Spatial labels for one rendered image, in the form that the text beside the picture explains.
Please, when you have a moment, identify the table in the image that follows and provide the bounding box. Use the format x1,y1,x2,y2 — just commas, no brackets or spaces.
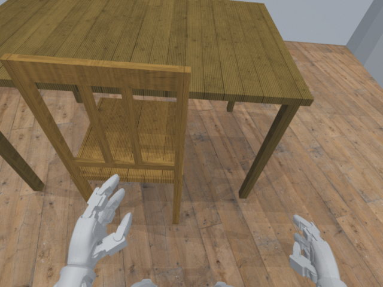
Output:
0,0,314,199

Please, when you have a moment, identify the robot left forearm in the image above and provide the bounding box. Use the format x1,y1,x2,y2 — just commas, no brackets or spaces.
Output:
53,265,96,287

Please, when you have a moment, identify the robot right hand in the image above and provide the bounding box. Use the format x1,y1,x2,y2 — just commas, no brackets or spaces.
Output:
290,215,340,284

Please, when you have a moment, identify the chair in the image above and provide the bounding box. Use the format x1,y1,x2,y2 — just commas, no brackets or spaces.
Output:
0,53,191,224

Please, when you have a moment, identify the robot left hand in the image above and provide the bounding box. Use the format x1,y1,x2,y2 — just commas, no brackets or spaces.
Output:
67,174,132,270

